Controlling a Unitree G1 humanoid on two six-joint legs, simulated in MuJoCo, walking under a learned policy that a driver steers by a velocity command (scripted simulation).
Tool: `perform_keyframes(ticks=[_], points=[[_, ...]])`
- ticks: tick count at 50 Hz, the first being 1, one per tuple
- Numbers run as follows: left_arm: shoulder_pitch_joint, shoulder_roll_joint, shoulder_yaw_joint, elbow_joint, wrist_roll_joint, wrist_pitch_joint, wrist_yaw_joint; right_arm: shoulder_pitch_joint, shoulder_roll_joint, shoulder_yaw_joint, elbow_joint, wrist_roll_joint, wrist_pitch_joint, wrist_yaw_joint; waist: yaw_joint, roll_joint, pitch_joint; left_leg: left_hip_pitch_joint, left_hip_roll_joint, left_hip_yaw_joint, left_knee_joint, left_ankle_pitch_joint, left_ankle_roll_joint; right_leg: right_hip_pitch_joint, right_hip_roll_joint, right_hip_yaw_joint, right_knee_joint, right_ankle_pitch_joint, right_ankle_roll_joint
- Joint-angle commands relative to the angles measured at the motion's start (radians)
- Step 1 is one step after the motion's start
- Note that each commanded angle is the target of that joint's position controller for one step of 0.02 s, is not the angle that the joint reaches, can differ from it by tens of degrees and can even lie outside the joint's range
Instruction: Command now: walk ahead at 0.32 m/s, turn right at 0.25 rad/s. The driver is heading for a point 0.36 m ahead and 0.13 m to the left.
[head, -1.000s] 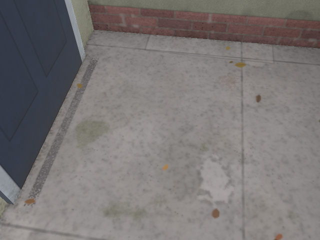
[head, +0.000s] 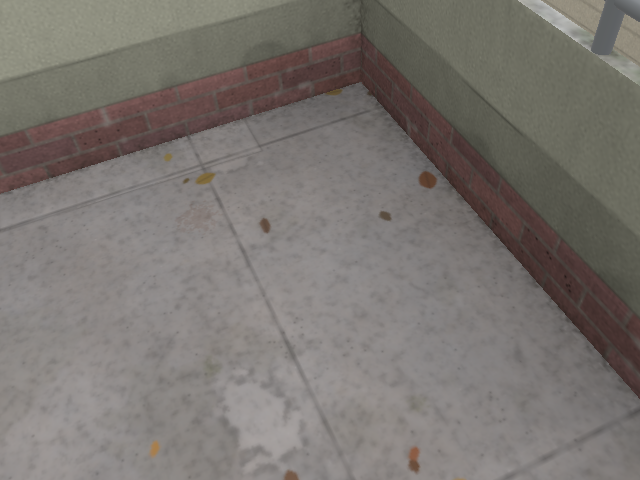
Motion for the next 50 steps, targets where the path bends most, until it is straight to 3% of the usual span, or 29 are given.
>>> perform_keyframes(ticks=[1,3,5,9,15,16,18,19,20,21,22,23,24,25,26,27,29,31,33,35,40,42,43,44,45,46,47,50], points=[[0.038,0.159,0.039,-0.04,0.001,-0.04,0.011,-0.138,-0.117,-0.027,-0.105,-0.011,-0.047,0.004,0.049,-0.184,0.1,-0.409,0.043,-0.067,0.058,0.179,0.005,0.215,-0.277,0.388,-0.363,-0.053,-0.182],[0.038,0.145,0.033,-0.034,0.014,-0.05,0.021,-0.104,-0.09,-0.02,-0.071,-0.007,-0.05,0.012,0.035,-0.171,0.077,-0.371,0.039,-0.05,0.033,0.303,-0.008,0.218,-0.247,0.277,-0.384,0.132,-0.159],[0.063,0.14,0.033,-0.011,0.017,-0.058,0.026,-0.109,-0.066,-0.01,-0.058,-0.003,-0.047,0.015,0.043,-0.137,0.064,-0.369,0.035,-0.048,-0.03,0.379,-0.02,0.24,-0.234,0.189,-0.386,0.255,-0.141],[0.093,0.158,0.038,0.03,0.019,-0.065,0.027,-0.181,-0.03,0.012,-0.076,0.008,-0.043,0.027,0.074,-0.135,0.097,-0.315,0.01,-0.047,-0.23,0.497,-0.023,0.216,-0.228,0.069,-0.412,0.314,-0.119],[0.133,0.178,0.048,0.09,-0.001,-0.062,0.03,-0.285,-0.017,0.029,-0.131,0.01,-0.054,0.064,0.104,-0.112,0.158,-0.283,-0.03,-0.009,-0.424,0.478,0.042,0.307,-0.284,-0.029,-0.395,0.433,-0.104],[0.129,0.185,0.05,0.095,-0.002,-0.058,0.032,-0.284,-0.022,0.028,-0.139,0.009,-0.056,0.069,0.094,-0.119,0.146,-0.255,-0.044,0.007,-0.442,0.443,0.06,0.329,-0.288,-0.047,-0.36,0.543,-0.094],[0.115,0.214,0.057,0.093,0.0,-0.048,0.043,-0.23,-0.055,0.013,-0.14,0.005,-0.053,0.071,0.051,-0.165,0.065,-0.126,-0.109,0.066,-0.437,0.351,0.101,0.373,-0.284,-0.083,-0.221,0.966,-0.067],[0.112,0.221,0.056,0.094,0.004,-0.038,0.05,-0.13,-0.089,-0.006,-0.122,0.0,-0.049,0.066,-0.006,-0.179,-0.003,0.006,-0.154,0.086,-0.443,0.318,0.123,0.371,-0.266,-0.096,-0.067,1.161,-0.049],[0.103,0.222,0.052,0.092,0.001,-0.033,0.056,0.019,-0.131,-0.029,-0.091,-0.002,-0.049,0.054,-0.093,-0.154,-0.087,0.248,-0.177,0.075,-0.514,0.422,0.155,0.273,-0.231,-0.122,0.149,1.186,-0.012],[0.122,0.188,0.035,0.065,0.021,-0.045,0.059,0.159,-0.198,-0.045,-0.069,-0.01,-0.043,0.033,-0.137,-0.043,-0.213,0.602,-0.016,-0.145,-0.481,0.645,0.211,0.008,-0.18,-0.11,0.447,0.814,0.03],[0.282,0.05,-0.011,0.05,0.032,-0.068,0.034,0.142,-0.257,-0.039,-0.072,-0.027,-0.05,0.03,-0.005,0.216,-0.394,0.932,0.316,-0.712,-0.529,0.78,0.438,-0.37,0.035,-0.014,0.845,-0.292,0.095],[0.182,0.183,0.016,0.084,0.0,-0.086,0.023,0.181,-0.175,-0.027,-0.082,-0.021,-0.042,0.023,-0.113,0.054,-0.492,0.893,0.298,-0.701,-0.585,0.817,0.422,-0.353,0.01,0.16,0.933,-0.281,0.089],[0.081,0.194,0.021,0.043,-0.034,-0.09,0.019,0.104,-0.149,-0.015,-0.082,-0.021,-0.041,0.021,-0.094,0.048,-0.315,0.767,0.261,-0.51,-0.593,0.908,0.374,-0.417,-0.043,0.141,0.904,-0.23,0.081],[0.034,0.179,0.013,0.035,-0.02,-0.092,0.028,0.043,-0.12,-0.007,-0.082,-0.009,-0.04,0.019,-0.061,-0.04,-0.188,0.598,0.211,-0.396,-0.613,0.939,0.328,-0.422,-0.089,0.108,0.817,-0.168,0.078],[0.01,0.179,0.019,0.038,-0.003,-0.086,0.036,-0.008,-0.094,0.001,-0.087,-0.009,-0.039,0.016,-0.03,-0.057,-0.112,0.458,0.177,-0.334,-0.646,0.936,0.306,-0.391,-0.109,0.09,0.755,-0.13,0.083],[0.038,0.178,0.023,0.043,-0.002,-0.069,0.039,-0.038,-0.082,0.009,-0.091,-0.021,-0.039,0.015,0.011,-0.035,-0.086,0.337,0.149,-0.284,-0.69,0.933,0.3,-0.307,-0.124,0.09,0.724,-0.101,0.085],[0.106,0.132,0.015,0.065,0.004,-0.037,0.049,-0.079,-0.082,0.01,-0.079,-0.032,-0.05,0.018,0.056,-0.002,-0.077,0.203,0.126,-0.212,-0.745,0.964,0.308,-0.214,-0.121,0.072,0.65,-0.046,0.11],[0.114,0.112,0.011,0.069,0.014,-0.023,0.06,-0.108,-0.082,0.011,-0.062,-0.036,-0.056,0.015,0.072,0.014,-0.075,0.16,0.104,-0.148,-0.757,1.01,0.3,-0.193,-0.118,0.064,0.536,0.016,0.128],[0.08,0.096,0.007,0.063,0.02,-0.018,0.063,-0.12,-0.082,0.013,-0.045,-0.033,-0.048,0.007,0.065,0.027,-0.088,0.175,0.079,-0.105,-0.749,0.981,0.274,-0.182,-0.123,0.061,0.412,0.108,0.134],[0.025,0.089,0.004,0.056,0.016,-0.017,0.06,-0.112,-0.083,0.014,-0.03,-0.033,-0.034,0.001,0.039,0.033,-0.091,0.195,0.067,-0.092,-0.748,0.886,0.252,-0.167,-0.123,0.06,0.304,0.192,0.133],[-0.065,0.111,0.014,0.034,0.011,-0.013,0.054,-0.087,-0.078,0.025,0.015,-0.034,-0.007,0.001,0.004,0.041,-0.053,0.239,0.101,-0.169,-0.717,0.628,0.238,-0.121,-0.102,0.066,0.104,0.173,0.114],[-0.038,0.106,0.016,0.043,0.023,-0.02,0.051,-0.096,-0.052,0.038,0.026,-0.019,-0.003,0.001,0.039,0.022,-0.05,0.229,0.068,-0.174,-0.65,0.516,0.183,-0.006,-0.081,0.05,-0.084,0.288,0.082],[-0.039,0.142,0.023,0.038,0.032,-0.025,0.055,-0.057,-0.027,0.047,0.033,-0.027,-0.008,0.0,0.024,-0.025,-0.059,0.203,0.023,-0.165,-0.61,0.429,0.128,0.077,-0.134,0.111,-0.117,0.497,0.062],[-0.053,0.199,0.033,0.023,0.031,-0.023,0.061,0.023,-0.024,0.047,0.044,-0.047,-0.017,0.003,-0.037,-0.121,-0.083,0.153,-0.053,-0.121,-0.563,0.277,0.084,0.152,-0.209,0.175,-0.068,0.667,0.017],[-0.078,0.164,0.027,0.034,0.025,-0.015,0.059,0.067,0.002,0.053,0.059,-0.046,-0.017,0.001,-0.063,-0.21,-0.105,0.153,-0.088,-0.082,-0.576,0.156,0.052,0.142,-0.224,0.192,-0.051,0.587,-0.037],[-0.099,0.107,0.018,0.031,0.018,-0.011,0.05,0.013,-0.013,0.055,0.056,-0.043,-0.009,-0.002,-0.032,-0.197,-0.088,0.194,-0.084,-0.074,-0.59,0.181,0.037,0.088,-0.181,0.171,-0.057,0.434,-0.024],[-0.101,0.089,0.013,0.027,0.021,-0.01,0.044,-0.03,-0.04,0.048,0.058,-0.034,0.003,-0.006,-0.004,-0.148,-0.058,0.18,-0.082,-0.077,-0.582,0.208,0.041,0.069,-0.142,0.139,-0.056,0.376,0.002],[-0.079,0.104,0.016,0.042,0.021,-0.022,0.041,-0.049,-0.045,0.045,0.059,-0.032,0.027,-0.013,0.007,-0.116,-0.042,0.187,-0.065,-0.096,-0.578,0.304,0.051,0.073,-0.112,0.106,-0.027,0.425,0.027]])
